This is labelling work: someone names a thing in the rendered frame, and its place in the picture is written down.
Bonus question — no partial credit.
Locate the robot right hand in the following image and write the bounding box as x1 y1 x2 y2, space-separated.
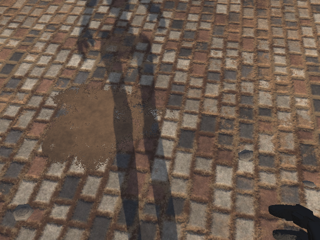
268 204 320 240

